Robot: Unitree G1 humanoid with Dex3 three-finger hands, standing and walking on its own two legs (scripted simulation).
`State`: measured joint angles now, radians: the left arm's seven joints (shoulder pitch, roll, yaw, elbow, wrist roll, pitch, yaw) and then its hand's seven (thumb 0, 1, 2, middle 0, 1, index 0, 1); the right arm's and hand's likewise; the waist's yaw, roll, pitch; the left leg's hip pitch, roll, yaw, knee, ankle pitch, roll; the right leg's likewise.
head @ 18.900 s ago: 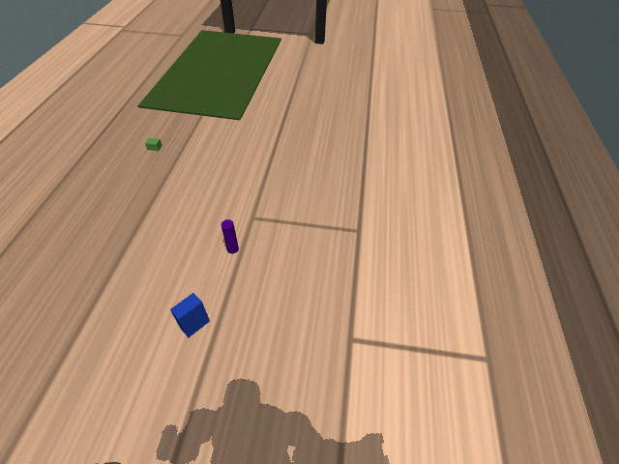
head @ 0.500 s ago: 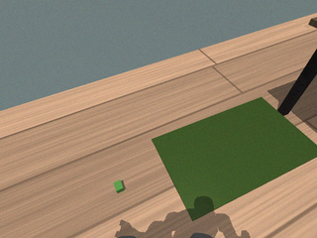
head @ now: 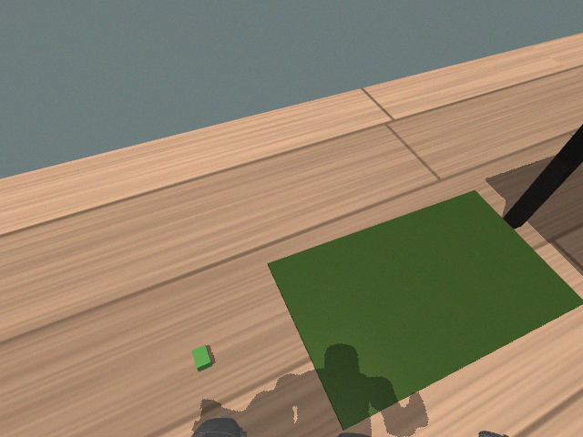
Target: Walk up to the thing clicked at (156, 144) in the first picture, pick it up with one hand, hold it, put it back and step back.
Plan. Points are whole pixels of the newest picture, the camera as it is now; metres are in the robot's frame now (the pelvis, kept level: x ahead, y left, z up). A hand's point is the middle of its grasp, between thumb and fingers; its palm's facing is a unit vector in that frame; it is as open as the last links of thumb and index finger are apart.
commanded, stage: walk up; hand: left
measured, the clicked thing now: (202, 358) +0.41 +0.27 -0.73
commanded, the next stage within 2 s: stand in 1.26 s
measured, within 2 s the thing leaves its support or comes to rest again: neither
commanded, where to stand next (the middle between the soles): +0.06 +0.00 m, yaw +1 degrees
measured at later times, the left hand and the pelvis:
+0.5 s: hand (111, 425) +0.14 +0.26 -0.12, palm faces -0.01 -0.93 -0.36, open 7.3 cm; pelvis +0.04 +0.00 +0.02, yaw +0 degrees
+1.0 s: hand out of the picture +0.12 +0.26 -0.13, palm faces -0.02 -0.94 -0.33, open 7.3 cm; pelvis +0.04 +0.01 +0.03, yaw -1 degrees
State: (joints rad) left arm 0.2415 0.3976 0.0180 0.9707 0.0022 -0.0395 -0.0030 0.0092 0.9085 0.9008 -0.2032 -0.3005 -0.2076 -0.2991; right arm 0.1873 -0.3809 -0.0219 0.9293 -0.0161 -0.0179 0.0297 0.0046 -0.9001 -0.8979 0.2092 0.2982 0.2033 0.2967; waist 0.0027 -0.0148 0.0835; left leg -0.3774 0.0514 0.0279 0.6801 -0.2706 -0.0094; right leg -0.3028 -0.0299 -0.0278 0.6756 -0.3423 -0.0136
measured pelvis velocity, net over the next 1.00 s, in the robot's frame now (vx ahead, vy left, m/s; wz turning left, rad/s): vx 0.04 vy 0.01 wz -0.01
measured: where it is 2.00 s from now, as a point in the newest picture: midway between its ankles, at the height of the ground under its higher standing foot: outside the picture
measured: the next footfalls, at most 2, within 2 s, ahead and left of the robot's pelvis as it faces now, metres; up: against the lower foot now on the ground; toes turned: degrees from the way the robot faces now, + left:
none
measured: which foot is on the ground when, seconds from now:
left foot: down 0.00-1.00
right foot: down 0.00-1.00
